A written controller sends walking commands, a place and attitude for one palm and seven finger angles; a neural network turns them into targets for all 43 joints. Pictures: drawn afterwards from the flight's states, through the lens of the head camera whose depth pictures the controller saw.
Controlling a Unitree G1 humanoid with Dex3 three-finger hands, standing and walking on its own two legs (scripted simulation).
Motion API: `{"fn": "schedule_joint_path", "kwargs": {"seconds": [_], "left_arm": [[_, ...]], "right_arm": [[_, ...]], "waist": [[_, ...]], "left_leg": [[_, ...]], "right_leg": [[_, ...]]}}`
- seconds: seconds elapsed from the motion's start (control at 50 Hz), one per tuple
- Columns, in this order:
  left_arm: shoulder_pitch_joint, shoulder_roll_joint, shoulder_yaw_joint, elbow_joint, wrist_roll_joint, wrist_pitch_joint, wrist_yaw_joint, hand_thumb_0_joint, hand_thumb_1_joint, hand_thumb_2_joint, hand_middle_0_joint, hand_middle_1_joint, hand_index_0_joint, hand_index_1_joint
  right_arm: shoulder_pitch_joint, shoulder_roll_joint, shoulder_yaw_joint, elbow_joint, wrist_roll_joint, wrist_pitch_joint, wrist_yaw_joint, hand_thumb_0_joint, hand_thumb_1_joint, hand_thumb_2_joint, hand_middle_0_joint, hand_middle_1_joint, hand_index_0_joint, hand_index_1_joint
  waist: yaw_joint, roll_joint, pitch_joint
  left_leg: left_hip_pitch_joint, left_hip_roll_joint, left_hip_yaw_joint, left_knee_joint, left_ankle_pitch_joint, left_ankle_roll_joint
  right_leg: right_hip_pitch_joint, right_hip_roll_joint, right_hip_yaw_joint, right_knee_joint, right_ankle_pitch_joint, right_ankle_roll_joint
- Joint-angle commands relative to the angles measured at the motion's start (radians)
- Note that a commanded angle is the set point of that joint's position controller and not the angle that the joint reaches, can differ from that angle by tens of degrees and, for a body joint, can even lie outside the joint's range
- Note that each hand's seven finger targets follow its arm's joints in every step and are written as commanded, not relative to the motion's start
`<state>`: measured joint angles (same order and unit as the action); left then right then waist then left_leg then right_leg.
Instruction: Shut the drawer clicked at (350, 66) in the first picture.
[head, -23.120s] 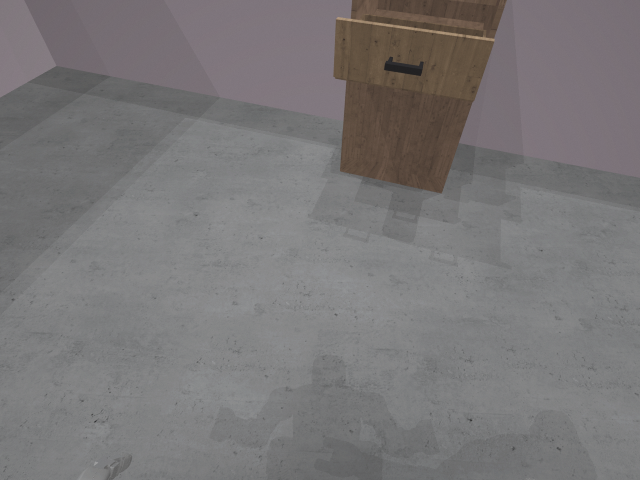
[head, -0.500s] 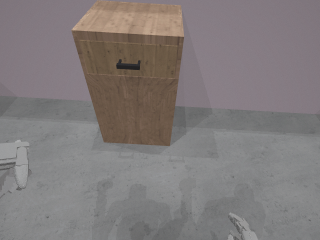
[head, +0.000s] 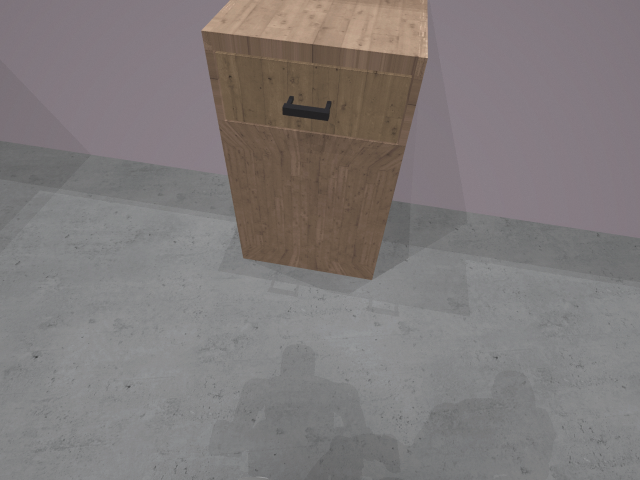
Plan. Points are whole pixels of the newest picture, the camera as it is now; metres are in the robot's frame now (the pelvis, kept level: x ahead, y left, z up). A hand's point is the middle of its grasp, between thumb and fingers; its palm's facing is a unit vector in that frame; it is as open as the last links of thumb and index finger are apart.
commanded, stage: let the arm hang, fingers relaxed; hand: left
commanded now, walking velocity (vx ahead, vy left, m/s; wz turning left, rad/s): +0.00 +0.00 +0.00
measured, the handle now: (307, 107) +0.92 +0.07 -0.04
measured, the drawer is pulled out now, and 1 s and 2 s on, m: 0.00 0.00 0.00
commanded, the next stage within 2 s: look to check the result in 0.74 s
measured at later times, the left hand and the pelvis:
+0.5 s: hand out of the picture +0.05 +0.22 -0.15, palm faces +0.01 -0.97 -0.24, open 7.2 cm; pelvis +0.02 +0.02 +0.01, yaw -1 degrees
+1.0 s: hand out of the picture +0.11 +0.23 -0.15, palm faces -0.02 -0.96 -0.28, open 7.3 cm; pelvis +0.04 +0.02 +0.02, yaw -2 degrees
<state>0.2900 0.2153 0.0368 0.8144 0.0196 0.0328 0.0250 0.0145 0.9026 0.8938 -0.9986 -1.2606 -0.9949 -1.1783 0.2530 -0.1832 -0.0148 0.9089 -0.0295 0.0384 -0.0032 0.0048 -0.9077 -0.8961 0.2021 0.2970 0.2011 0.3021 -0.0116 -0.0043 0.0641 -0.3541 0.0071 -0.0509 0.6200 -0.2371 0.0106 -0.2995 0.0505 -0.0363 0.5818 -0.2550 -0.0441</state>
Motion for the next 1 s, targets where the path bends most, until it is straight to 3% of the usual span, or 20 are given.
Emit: {"fn": "schedule_joint_path", "kwargs": {"seconds": [0.0,0.04,0.06,0.12,0.22,0.34,0.44,0.58,0.98], "left_arm": [[-0.032,0.102,0.012,0.008,-0.007,-0.036,-0.003,0.000,0.900,0.900,-0.640,-0.777,-0.640,-0.777],[-0.029,0.118,0.015,0.055,-0.004,-0.027,-0.005,0.000,0.900,0.900,-0.560,-0.690,-0.560,-0.690],[-0.027,0.132,0.018,0.073,-0.004,-0.027,-0.005,0.000,0.900,0.900,-0.520,-0.647,-0.520,-0.647],[-0.016,0.125,0.016,0.130,-0.007,-0.032,-0.007,0.000,0.900,0.900,-0.400,-0.517,-0.400,-0.517],[-0.012,0.125,0.016,0.192,-0.009,-0.039,-0.005,0.000,0.900,0.900,-0.200,-0.300,-0.200,-0.300],[-0.027,0.123,0.013,0.242,-0.008,-0.041,-0.002,0.000,0.900,0.900,-0.200,-0.300,-0.200,-0.300],[-0.046,0.128,0.012,0.262,-0.007,-0.048,-0.001,0.000,0.900,0.900,-0.200,-0.300,-0.200,-0.300],[-0.080,0.143,0.013,0.270,-0.007,-0.057,0.000,0.000,0.900,0.900,-0.200,-0.300,-0.200,-0.300],[-0.162,0.218,0.021,0.270,-0.010,-0.066,-0.004,0.000,0.900,0.900,-0.200,-0.300,-0.200,-0.300]], "right_arm": [[0.028,-0.097,-0.021,-0.014,0.000,-0.023,-0.015,0.000,-0.900,-0.900,0.200,0.300,0.200,0.300],[0.028,-0.111,-0.027,0.009,-0.003,-0.020,-0.015,0.000,-0.900,-0.900,0.200,0.300,0.200,0.300],[0.031,-0.123,-0.031,0.018,-0.002,-0.022,-0.016,0.000,-0.900,-0.900,0.200,0.300,0.200,0.300],[0.061,-0.124,-0.032,0.057,0.001,-0.031,-0.021,0.000,-0.900,-0.900,0.200,0.300,0.200,0.300],[0.074,-0.126,-0.036,0.102,0.004,-0.040,-0.025,0.000,-0.900,-0.900,0.200,0.300,0.200,0.300],[0.063,-0.131,-0.036,0.139,0.006,-0.045,-0.028,0.000,-0.900,-0.900,0.200,0.300,0.200,0.300],[0.042,-0.138,-0.037,0.153,0.008,-0.050,-0.028,0.000,-0.900,-0.900,0.200,0.300,0.200,0.300],[-0.006,-0.156,-0.037,0.161,0.010,-0.058,-0.028,0.000,-0.900,-0.900,0.200,0.300,0.200,0.300],[-0.096,-0.235,-0.037,0.170,0.012,-0.062,-0.027,0.000,-0.900,-0.900,0.200,0.300,0.200,0.300]], "waist": [[-0.007,0.103,-0.060],[0.004,0.089,-0.013],[0.009,0.078,0.007],[0.010,0.019,-0.030],[0.012,0.017,-0.040],[0.011,0.053,0.007],[0.009,0.010,-0.002],[0.006,0.025,-0.039],[0.003,0.011,-0.099]], "left_leg": [[0.087,0.076,-0.083,-0.190,-0.061,0.036],[0.021,0.069,-0.091,-0.244,-0.187,0.035],[0.014,0.071,-0.091,-0.254,-0.175,0.037],[0.040,0.075,-0.090,-0.277,-0.163,0.041],[0.069,0.081,-0.090,-0.295,-0.125,0.043],[0.068,0.089,-0.097,-0.326,-0.122,0.041],[0.099,0.085,-0.083,-0.312,-0.052,0.040],[0.162,0.091,-0.067,-0.294,0.088,0.037],[0.244,0.100,-0.050,-0.293,0.214,0.026]], "right_leg": [[-0.027,-0.122,0.163,-0.252,-0.150,-0.014],[-0.011,-0.110,0.160,-0.265,-0.225,-0.017],[-0.007,-0.107,0.156,-0.262,-0.209,-0.019],[0.033,-0.112,0.146,-0.264,-0.177,-0.019],[0.046,-0.117,0.138,-0.259,-0.127,-0.021],[0.040,-0.119,0.130,-0.249,-0.085,-0.017],[0.054,-0.128,0.136,-0.257,-0.039,-0.016],[0.079,-0.139,0.138,-0.257,0.063,-0.009],[0.153,-0.155,0.145,-0.280,0.198,-0.005]]}}
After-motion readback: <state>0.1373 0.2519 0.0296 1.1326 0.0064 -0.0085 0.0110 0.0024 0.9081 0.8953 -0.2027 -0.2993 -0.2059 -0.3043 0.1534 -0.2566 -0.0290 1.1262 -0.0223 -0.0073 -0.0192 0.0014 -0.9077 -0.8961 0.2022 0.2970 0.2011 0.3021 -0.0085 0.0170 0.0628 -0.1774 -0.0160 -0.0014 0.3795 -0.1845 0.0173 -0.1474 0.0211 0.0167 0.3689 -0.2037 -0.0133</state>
